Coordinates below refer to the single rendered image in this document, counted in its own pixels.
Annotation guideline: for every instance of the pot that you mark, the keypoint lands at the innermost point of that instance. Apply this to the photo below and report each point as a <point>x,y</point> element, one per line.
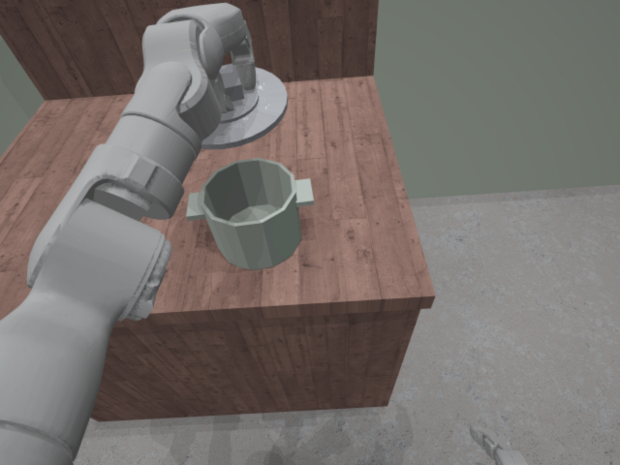
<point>251,207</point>

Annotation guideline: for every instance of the left robot upper arm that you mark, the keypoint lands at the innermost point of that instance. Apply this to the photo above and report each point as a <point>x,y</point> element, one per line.
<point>103,268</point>

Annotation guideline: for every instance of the table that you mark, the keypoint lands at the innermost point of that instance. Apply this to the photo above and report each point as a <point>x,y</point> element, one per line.
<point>327,328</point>

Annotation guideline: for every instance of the right robot hand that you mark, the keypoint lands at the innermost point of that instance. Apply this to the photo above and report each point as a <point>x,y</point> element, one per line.
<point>496,446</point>

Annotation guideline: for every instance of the lid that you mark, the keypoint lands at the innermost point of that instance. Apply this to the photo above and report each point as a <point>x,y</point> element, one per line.
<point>253,117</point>

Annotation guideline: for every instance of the knob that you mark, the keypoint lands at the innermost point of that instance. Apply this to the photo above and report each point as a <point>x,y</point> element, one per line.
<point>232,83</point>

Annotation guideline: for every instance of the left robot forearm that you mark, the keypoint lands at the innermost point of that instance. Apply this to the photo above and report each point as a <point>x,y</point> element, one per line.
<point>140,170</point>

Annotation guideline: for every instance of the left robot hand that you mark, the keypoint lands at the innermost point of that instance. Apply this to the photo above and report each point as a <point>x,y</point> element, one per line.
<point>235,36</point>

